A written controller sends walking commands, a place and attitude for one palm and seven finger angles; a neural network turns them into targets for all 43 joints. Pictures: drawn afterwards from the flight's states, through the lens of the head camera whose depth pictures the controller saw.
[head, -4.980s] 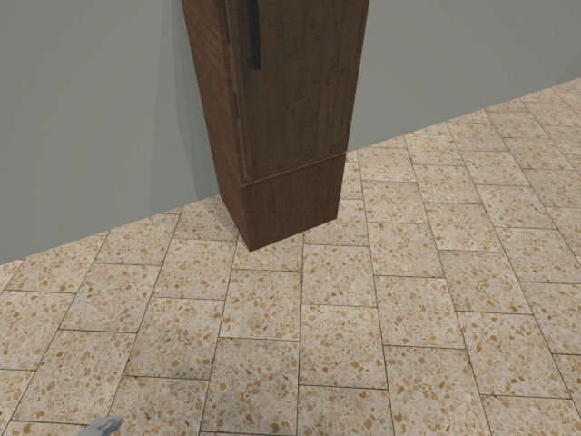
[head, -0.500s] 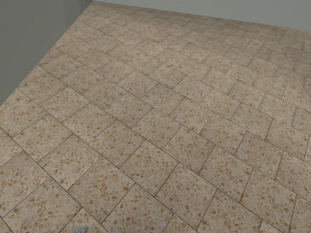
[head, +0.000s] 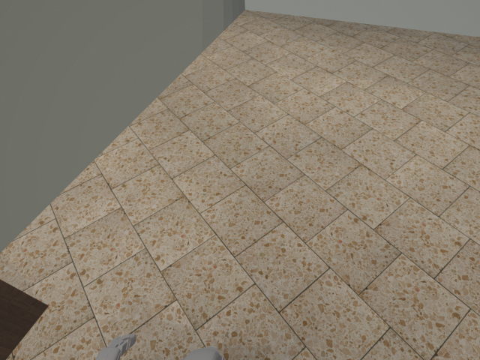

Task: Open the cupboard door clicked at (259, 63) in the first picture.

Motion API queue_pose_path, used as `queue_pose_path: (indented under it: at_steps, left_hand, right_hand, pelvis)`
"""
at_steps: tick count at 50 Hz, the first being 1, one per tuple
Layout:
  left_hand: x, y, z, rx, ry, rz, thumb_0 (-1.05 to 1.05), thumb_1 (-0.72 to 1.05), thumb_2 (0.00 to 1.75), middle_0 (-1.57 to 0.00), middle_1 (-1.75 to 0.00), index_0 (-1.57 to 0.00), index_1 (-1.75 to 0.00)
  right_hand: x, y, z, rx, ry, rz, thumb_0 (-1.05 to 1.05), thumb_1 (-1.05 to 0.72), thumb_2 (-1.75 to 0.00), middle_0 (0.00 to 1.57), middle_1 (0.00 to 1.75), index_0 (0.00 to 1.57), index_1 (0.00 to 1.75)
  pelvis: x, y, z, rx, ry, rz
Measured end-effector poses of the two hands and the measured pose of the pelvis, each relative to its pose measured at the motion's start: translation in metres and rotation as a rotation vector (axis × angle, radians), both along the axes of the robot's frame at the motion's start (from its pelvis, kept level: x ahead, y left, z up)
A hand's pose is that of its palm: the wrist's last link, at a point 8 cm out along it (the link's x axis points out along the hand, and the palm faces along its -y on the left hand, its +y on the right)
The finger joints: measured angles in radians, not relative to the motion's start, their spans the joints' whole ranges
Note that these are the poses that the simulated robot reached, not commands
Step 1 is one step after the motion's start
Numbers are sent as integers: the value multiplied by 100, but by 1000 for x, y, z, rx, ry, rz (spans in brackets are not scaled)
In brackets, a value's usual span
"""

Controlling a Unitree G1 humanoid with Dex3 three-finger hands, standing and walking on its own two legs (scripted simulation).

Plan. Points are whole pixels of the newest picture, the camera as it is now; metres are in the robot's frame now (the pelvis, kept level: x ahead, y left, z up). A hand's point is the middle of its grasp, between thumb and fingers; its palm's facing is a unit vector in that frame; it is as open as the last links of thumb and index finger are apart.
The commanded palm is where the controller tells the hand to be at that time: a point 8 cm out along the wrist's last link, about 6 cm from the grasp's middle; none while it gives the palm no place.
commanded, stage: turn to face it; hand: left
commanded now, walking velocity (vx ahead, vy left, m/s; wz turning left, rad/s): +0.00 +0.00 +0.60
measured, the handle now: out of the picture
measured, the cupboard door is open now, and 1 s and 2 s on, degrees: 0 0 0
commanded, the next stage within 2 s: take the last steps up to it in 1.90 s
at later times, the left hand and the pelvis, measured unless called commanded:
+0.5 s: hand out of the picture -0.05 +0.25 -0.18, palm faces +0.36 -0.90 -0.25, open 7.4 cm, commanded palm none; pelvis -0.01 +0.03 +0.00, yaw +19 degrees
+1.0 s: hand out of the picture +0.00 +0.22 -0.12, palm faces +0.56 -0.77 -0.29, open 7.4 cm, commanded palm none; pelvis +0.01 -0.01 +0.01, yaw +37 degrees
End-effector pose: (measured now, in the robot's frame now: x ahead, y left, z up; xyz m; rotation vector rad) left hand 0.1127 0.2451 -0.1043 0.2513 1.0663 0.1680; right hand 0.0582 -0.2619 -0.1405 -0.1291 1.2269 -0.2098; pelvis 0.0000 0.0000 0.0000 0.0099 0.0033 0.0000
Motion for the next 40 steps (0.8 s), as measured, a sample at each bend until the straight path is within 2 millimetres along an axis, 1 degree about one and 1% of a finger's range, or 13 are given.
queue_pose_path:
  at_steps: [3, 6, 9, 11, 15, 18, 20, 22, 25, 28, 31, 35, 40]
  left_hand:
    - [-26, -8, 6, -7, 23, 50, 0, 91, 90, -20, -30, -20, -29]
    - [-49, -13, 5, -16, 57, 94, 0, 91, 90, -20, -30, -20, -30]
    - [-72, -14, 1, -29, 86, 145, 0, 91, 90, -20, -30, -20, -30]
    - [-89, -11, -3, -39, 108, 183, 0, 91, 90, -20, -30, -20, -30]
    - [-126, 0, -14, -60, 164, 264, 0, 91, 90, -20, -30, -20, -30]
    - [-155, 15, -28, -77, 206, 333, 0, 91, 90, -21, -30, -20, -30]
    - [-173, 28, -40, -89, 229, 379, 0, 91, 90, -20, -30, -20, -30]
    - [-185, 39, -44, -91, 258, 412, 0, 91, 90, -20, -30, -20, -30]
    - [-189, 51, -39, -87, 259, 443, 0, 91, 90, -20, -30, -20, -29]
    - [-180, 61, -31, -84, 199, 462, 0, 91, 90, -20, -30, -20, -29]
    - [-167, 67, -22, -74, 133, 475, 0, 91, 90, -20, -30, -20, -29]
    - [-150, 67, -14, -56, 67, 490, 0, 91, 90, -20, -30, -20, -29]
    - [-128, 57, -3, -30, 2, 501, 0, 91, 90, -20, -30, -20, -29]
  right_hand:
    - [14, -11, 8, -2, -12, 46, 1, -91, -90, 20, 30, 20, 30]
    - [26, -16, 14, -6, -19, 91, 1, -91, -90, 20, 30, 20, 30]
    - [36, -14, 17, -14, -1, 144, 0, -91, -90, 20, 30, 20, 30]
    - [45, -9, 18, -21, 15, 185, 0, -91, -90, 20, 30, 20, 30]
    - [68, 13, 19, -36, 21, 279, 1, -91, -90, 20, 30, 20, 30]
    - [90, 39, 20, -50, -7, 356, 1, -91, -90, 20, 30, 20, 30]
    - [104, 58, 19, -61, -45, 403, 1, -91, -90, 20, 30, 20, 30]
    - [112, 74, 24, -61, -75, 435, 1, -91, -90, 20, 30, 20, 30]
    - [113, 89, 35, -69, -92, 465, 0, -91, -90, 20, 30, 20, 30]
    - [110, 97, 40, -71, -77, 489, 0, -91, -90, 21, 30, 20, 30]
    - [108, 101, 40, -65, -59, 507, 0, -90, -90, 21, 30, 20, 30]
    - [104, 98, 35, -50, -37, 520, 0, -90, -90, 21, 30, 21, 30]
    - [102, 83, 22, -32, 5, 532, 0, -90, -90, 21, 30, 21, 30]
  pelvis:
    - [-1, -7, 7, 19, -8, 41]
    - [-2, -12, 11, 30, -11, 85]
    - [-4, -13, 12, 32, -9, 132]
    - [-5, -11, 12, 28, -6, 162]
    - [-8, -2, 8, 16, 5, 217]
    - [-10, 10, 2, 0, 13, 261]
    - [-11, 20, -6, -8, 17, 289]
    - [-14, 26, -6, -8, 12, 306]
    - [-15, 31, 2, -31, 5, 338]
    - [-15, 34, 8, -41, 2, 375]
    - [-15, 35, 12, -40, 2, 406]
    - [-12, 31, 12, -30, 5, 448]
    - [-6, 17, 9, -18, 10, 505]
